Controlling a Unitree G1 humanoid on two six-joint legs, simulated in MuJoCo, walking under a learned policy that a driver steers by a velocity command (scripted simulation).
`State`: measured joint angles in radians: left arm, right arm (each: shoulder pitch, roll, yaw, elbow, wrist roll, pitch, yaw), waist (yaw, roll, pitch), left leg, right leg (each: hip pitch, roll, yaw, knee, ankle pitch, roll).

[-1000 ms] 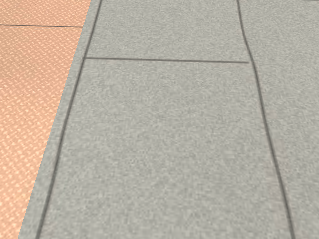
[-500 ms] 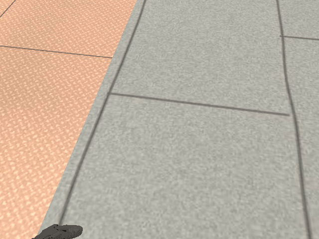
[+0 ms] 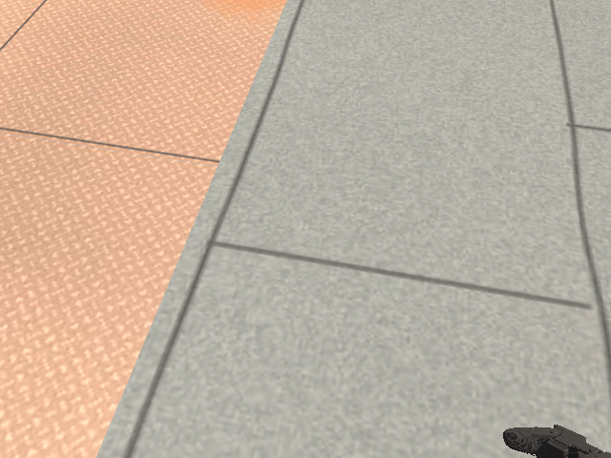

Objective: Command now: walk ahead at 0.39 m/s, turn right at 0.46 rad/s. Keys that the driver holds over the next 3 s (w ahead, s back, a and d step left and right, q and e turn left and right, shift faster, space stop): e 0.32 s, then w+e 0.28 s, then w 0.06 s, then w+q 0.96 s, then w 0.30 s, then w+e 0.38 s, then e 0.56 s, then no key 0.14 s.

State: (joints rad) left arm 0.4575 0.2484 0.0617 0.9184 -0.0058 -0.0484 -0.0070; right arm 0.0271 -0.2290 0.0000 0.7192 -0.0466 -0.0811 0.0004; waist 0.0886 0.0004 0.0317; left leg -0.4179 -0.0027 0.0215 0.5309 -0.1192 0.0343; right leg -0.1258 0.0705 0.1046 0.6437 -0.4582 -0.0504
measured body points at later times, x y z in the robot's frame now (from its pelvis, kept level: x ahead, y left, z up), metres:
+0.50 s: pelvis +0.13 -0.03 -0.01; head +0.15 -0.05 +0.44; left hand +0.37 +0.17 -0.10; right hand +0.12 -0.31 -0.14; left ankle +0.09 +0.11 -0.69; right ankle +0.15 -0.10 -0.73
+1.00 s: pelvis +0.36 -0.07 -0.01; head +0.38 -0.07 +0.44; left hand +0.44 +0.19 -0.14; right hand +0.44 -0.37 -0.10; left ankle +0.48 -0.03 -0.73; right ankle +0.15 -0.10 -0.72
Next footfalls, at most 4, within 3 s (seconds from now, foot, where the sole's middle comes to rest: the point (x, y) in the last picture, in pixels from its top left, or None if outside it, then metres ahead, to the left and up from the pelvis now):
0.44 right None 0.19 -0.12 -0.76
0.98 left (354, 438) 0.52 -0.04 -0.76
1.52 right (447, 328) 0.80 -0.25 -0.76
2.02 left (351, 246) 1.03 -0.01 -0.76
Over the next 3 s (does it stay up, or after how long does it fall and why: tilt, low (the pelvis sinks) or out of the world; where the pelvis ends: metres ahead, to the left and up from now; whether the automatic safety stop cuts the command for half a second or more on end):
stays up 1.22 -0.11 0.01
